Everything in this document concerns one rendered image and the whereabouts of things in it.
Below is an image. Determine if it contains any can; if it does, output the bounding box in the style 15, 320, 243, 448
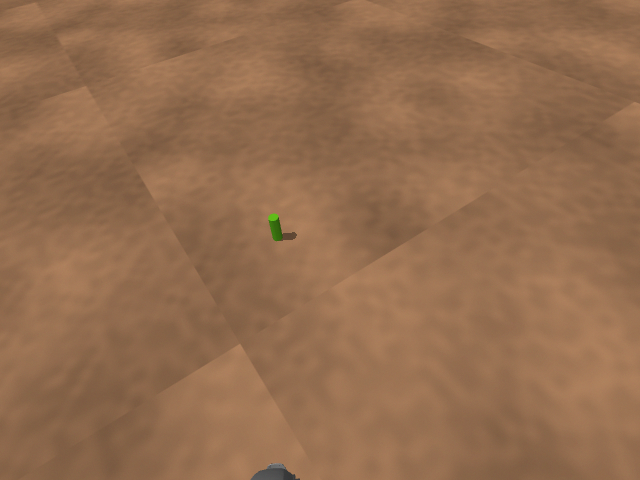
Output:
268, 214, 283, 241

